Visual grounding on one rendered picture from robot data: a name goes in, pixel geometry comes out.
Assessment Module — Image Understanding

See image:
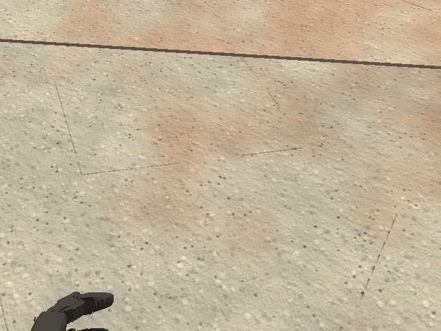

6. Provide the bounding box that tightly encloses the robot left hand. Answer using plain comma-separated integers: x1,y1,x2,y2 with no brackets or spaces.
31,292,114,331

